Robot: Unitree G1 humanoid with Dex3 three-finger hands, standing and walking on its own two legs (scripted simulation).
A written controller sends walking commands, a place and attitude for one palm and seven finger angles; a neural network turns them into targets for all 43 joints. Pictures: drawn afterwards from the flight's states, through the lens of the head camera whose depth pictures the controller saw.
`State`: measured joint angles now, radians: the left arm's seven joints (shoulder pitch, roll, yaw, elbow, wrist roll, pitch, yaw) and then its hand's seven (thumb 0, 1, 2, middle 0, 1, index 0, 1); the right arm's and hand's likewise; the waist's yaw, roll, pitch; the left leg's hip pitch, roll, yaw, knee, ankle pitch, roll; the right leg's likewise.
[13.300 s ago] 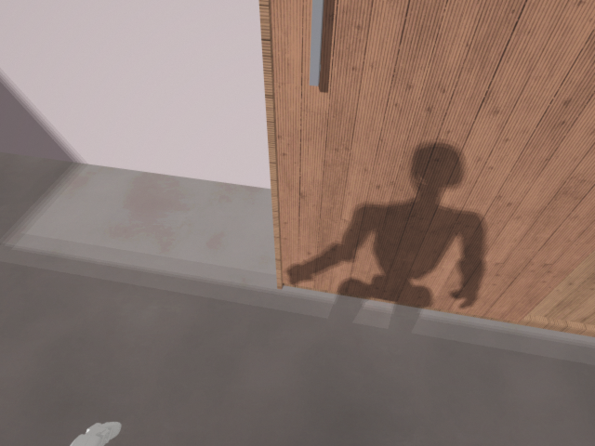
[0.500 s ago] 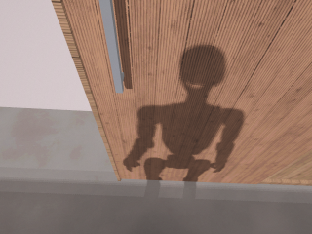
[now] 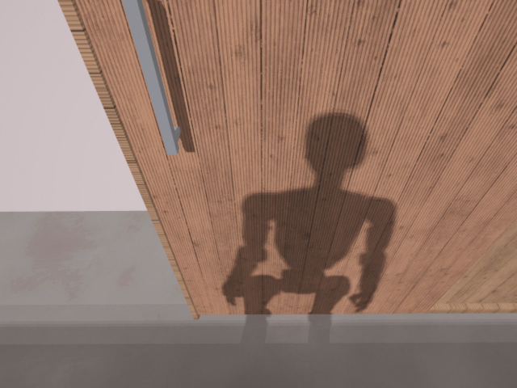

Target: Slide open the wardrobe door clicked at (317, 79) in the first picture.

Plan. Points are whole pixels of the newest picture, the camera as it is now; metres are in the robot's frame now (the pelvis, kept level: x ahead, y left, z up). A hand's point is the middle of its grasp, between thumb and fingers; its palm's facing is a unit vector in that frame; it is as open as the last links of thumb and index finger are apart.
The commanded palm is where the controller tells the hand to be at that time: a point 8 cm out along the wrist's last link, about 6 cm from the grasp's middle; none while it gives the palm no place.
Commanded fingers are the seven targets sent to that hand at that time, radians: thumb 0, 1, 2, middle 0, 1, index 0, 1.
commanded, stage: come to a stop and stand still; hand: left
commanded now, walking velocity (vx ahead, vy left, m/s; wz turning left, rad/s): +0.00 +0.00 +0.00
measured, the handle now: (158, 77) +0.48 +0.16 +0.26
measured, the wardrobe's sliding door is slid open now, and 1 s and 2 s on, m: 0.00 0.00 0.00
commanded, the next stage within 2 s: look again from close up in 0.40 s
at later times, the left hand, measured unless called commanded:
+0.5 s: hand out of the picture +0.01 +0.17 -0.17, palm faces +0.01 -0.98 -0.18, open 7.3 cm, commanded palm none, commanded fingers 0.00 0.90 0.90 -0.20 -0.30 -0.20 -0.30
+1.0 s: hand out of the picture +0.06 +0.21 -0.16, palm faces -0.01 -0.97 -0.24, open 7.3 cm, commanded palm none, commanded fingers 0.00 0.90 0.90 -0.20 -0.30 -0.20 -0.30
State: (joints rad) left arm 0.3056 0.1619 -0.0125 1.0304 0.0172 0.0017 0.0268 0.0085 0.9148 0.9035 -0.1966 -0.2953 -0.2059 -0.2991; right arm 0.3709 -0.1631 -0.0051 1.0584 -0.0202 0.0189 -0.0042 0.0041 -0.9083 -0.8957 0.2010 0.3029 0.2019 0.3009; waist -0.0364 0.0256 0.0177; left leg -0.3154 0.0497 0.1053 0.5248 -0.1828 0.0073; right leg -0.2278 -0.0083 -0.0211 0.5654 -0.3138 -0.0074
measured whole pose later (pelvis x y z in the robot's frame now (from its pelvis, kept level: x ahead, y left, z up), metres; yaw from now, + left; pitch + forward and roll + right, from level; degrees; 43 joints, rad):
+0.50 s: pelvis +0.02 +0.00 +0.01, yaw +0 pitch -1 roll +0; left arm 0.30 0.16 -0.01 1.11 0.02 -0.02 0.03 0.01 0.91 0.90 -0.20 -0.30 -0.20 -0.30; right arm 0.24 -0.17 0.00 1.10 -0.01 -0.01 -0.02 0.01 -0.91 -0.90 0.20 0.30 0.20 0.30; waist 0.00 -0.01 0.04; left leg -0.25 0.05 0.10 0.46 -0.18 0.01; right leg -0.15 -0.01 -0.02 0.47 -0.29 0.00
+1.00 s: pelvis +0.04 +0.01 +0.01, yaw +0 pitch -1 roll +0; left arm 0.22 0.22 0.00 1.10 0.02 -0.02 0.02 0.01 0.91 0.90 -0.20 -0.30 -0.20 -0.30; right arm 0.19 -0.20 0.00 1.12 -0.01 -0.01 -0.01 0.00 -0.91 -0.90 0.20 0.30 0.20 0.30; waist 0.00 -0.01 0.04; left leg -0.22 0.03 0.11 0.43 -0.19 0.01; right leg -0.12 -0.02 -0.02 0.43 -0.29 0.01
